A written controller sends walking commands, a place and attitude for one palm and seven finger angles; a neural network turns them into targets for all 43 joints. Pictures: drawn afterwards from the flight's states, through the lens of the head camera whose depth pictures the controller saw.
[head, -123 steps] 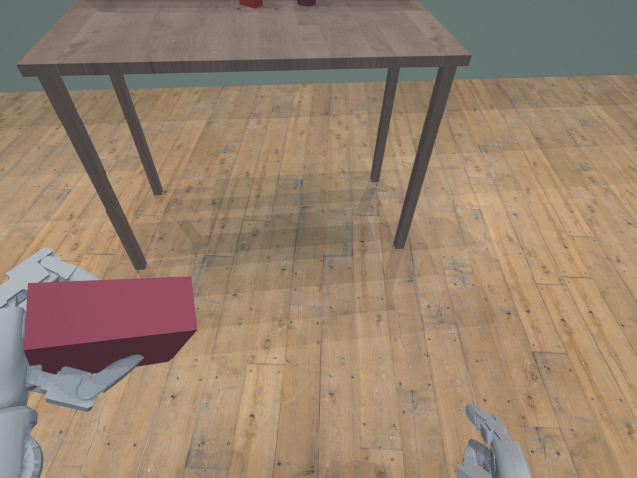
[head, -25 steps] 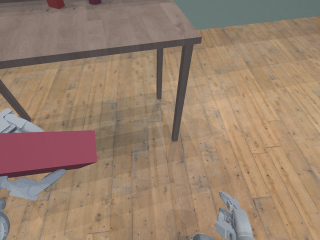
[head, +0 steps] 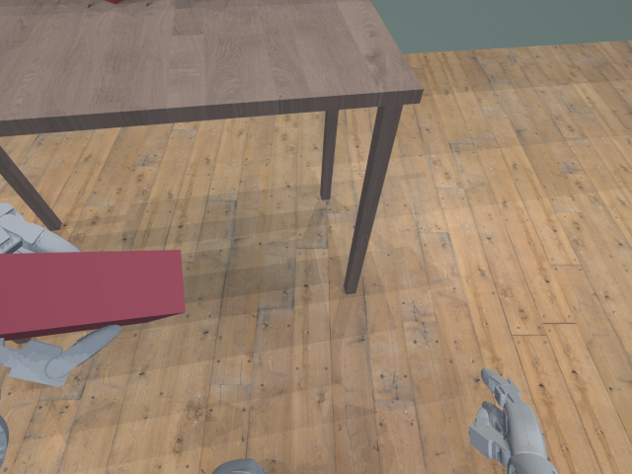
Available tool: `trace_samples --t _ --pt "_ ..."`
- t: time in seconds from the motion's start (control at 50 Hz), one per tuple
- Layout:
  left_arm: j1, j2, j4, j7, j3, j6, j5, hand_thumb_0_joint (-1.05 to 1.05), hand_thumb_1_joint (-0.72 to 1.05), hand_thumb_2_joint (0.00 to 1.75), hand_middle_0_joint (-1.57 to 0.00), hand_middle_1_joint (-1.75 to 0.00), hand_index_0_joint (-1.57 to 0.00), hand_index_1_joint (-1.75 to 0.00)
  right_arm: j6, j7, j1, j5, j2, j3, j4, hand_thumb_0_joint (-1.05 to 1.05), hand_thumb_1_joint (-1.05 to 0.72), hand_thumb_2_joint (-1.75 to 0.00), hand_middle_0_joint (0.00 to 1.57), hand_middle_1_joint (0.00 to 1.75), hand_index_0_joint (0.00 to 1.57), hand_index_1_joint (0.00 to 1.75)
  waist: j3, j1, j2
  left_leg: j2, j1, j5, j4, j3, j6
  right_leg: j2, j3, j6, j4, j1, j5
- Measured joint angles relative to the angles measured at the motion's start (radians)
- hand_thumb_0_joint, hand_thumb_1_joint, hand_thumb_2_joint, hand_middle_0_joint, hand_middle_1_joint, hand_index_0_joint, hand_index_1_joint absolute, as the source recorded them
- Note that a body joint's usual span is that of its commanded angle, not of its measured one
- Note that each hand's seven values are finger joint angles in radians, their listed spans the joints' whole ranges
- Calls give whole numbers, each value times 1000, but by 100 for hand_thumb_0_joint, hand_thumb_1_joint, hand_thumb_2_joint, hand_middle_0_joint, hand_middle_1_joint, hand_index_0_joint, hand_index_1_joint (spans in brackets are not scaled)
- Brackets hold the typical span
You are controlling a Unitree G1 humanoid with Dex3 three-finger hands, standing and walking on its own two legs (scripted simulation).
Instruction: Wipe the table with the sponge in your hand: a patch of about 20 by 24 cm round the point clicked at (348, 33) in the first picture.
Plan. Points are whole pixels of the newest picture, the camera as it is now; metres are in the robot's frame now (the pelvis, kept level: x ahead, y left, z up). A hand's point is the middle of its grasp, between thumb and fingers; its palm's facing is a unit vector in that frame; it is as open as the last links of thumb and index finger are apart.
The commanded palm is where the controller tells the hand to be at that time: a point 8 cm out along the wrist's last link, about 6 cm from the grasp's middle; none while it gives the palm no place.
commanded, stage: turn to face it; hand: left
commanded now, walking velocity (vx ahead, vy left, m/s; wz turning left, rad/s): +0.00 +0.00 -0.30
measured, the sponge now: (113, 294) +0.24 +0.21 +0.16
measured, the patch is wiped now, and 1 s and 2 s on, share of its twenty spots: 0.00 0.00 0.00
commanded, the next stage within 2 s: take the last steps up to it in 0.30 s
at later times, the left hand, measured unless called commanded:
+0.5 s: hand (183, 287) +0.24 +0.14 +0.18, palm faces +0.25 -0.84 -0.48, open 9.6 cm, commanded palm +0.18 +0.20 +0.19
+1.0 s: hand (234, 283) +0.25 +0.10 +0.18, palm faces +0.26 -0.85 -0.46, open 9.6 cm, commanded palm +0.19 +0.16 +0.19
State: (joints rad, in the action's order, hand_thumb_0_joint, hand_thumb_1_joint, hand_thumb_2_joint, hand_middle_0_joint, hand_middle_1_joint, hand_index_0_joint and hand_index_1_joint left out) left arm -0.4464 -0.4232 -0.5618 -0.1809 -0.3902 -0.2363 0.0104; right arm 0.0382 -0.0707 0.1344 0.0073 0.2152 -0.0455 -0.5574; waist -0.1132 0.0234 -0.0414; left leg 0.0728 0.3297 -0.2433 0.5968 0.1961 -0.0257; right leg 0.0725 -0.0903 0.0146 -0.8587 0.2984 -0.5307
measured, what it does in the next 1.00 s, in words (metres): steps on the spot: right foot, then left foot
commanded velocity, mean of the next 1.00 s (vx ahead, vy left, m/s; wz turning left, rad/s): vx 0.19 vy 0.06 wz -0.10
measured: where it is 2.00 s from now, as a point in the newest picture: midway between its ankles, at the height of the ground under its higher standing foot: (337, 467)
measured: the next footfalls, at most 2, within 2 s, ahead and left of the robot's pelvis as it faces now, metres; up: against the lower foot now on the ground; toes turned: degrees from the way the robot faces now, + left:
right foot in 0.20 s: +0.07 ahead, -0.13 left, +0.00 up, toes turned -11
left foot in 0.58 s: +0.03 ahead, +0.06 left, +0.00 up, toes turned -2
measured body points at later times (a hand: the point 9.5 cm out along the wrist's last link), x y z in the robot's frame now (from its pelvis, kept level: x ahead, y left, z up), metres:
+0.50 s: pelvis -0.01 -0.06 +0.01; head +0.02 -0.08 +0.46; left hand +0.22 +0.18 +0.21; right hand +0.12 -0.33 -0.08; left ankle -0.02 +0.07 -0.69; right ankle +0.03 -0.13 -0.73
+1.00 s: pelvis +0.00 -0.09 +0.01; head +0.02 -0.12 +0.46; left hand +0.23 +0.14 +0.20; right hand +0.13 -0.34 -0.11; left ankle +0.00 +0.04 -0.65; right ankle +0.00 -0.19 -0.73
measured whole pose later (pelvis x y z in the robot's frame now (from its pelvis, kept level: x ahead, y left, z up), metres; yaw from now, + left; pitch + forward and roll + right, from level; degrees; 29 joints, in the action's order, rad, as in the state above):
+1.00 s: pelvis +0.00 -0.09 +0.01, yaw -7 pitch -1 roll +0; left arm -0.44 -0.33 -0.44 -0.13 -0.31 -0.25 0.00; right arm 0.07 -0.05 0.20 0.00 0.19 0.00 -0.68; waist -0.05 0.00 0.05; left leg 0.06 0.48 -0.37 1.10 0.03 0.02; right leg 0.03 -0.14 -0.04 -0.55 0.25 -0.29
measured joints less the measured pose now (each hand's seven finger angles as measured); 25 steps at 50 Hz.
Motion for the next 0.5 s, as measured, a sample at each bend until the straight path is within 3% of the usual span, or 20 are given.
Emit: trace_samples --t 0.06,0.2,0.24,0.3,0.36,0.42,0.5 --pt "35 11 36 6 3 32 2 0 -44 98 -81 -133 -81 -132 14 28 -15 0 -39 32 11 1 -90 -90 19 30 20 30 13 -8 17 30 -20 1 -22 -6 19 -32 13 7 -53 51 28" --pt "-37 27 -5 32 28 43 16 0 -44 98 -81 -133 -81 -132 58 57 28 1 -88 89 50 1 -90 -90 20 30 21 30 33 -4 64 90 -27 -17 2 8 66 -41 -37 25 230 10 193" --pt "-26 36 16 40 37 39 10 0 -44 98 -81 -133 -81 -132 55 55 36 4 -77 87 38 1 -90 -90 20 30 21 30 25 -3 101 119 -13 -43 54 -8 78 -64 -56 -30 244 -3 248" --pt "-11 62 48 42 47 47 13 0 -44 98 -81 -133 -81 -132 33 46 33 5 -50 76 -13 1 -90 -90 20 30 21 30 31 2 101 58 60 -207 265 -93 83 -65 -43 -84 225 19 226" --pt "-28 79 70 37 42 51 13 0 -44 98 -81 -133 -81 -132 10 33 24 1 -25 65 -47 1 -90 -90 20 30 21 30 33 -10 82 -7 105 -230 431 -132 91 -65 -13 -91 266 20 259" --pt "-43 71 78 34 38 47 10 0 -44 98 -81 -133 -81 -132 -1 20 32 -2 -5 50 -49 1 -90 -90 20 30 21 30 43 -29 61 -34 90 -209 392 -128 88 -71 4 -98 314 19 296" --pt "-52 42 55 26 41 37 7 0 -44 98 -81 -133 -81 -132 -3 11 58 -4 22 32 -37 1 -90 -90 20 30 20 30 65 -48 40 -46 22 -187 211 -124 62 -88 7 -105 357 21 331"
